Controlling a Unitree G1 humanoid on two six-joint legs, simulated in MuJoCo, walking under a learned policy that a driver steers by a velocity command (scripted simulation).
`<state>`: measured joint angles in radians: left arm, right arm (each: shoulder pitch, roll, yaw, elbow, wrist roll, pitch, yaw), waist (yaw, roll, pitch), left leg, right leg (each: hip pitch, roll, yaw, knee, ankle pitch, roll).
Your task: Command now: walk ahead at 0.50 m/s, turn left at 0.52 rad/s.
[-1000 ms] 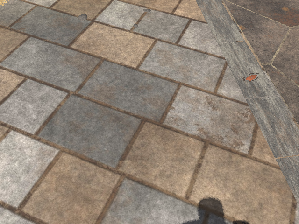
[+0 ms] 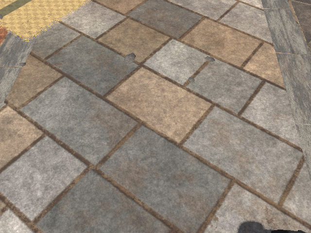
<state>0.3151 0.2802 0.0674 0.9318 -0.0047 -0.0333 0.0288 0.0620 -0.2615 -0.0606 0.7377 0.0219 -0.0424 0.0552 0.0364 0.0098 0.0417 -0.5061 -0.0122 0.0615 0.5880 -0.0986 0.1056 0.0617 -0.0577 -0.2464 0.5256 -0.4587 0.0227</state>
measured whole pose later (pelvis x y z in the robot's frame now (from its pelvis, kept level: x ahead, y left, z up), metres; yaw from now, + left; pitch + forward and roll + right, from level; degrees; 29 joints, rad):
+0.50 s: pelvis +0.30 -0.01 +0.01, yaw +16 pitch +2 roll -1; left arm 0.05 0.27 0.05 0.75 0.01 -0.13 -0.03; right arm 0.37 -0.30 -0.08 0.79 0.02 -0.03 -0.02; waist -0.06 0.02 0.01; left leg -0.13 -0.08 -0.20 0.73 -0.48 0.05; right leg -0.46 0.03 0.01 0.53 -0.11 -0.02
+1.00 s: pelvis +0.55 +0.10 +0.01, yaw +18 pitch +2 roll -1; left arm 0.39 0.30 0.05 0.93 -0.01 -0.05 0.00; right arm 0.03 -0.26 -0.04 0.66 0.01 -0.08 0.03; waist 0.08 -0.01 0.02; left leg -0.47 0.00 0.02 0.53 -0.10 0.05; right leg -0.06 -0.02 0.01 0.60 -0.47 0.00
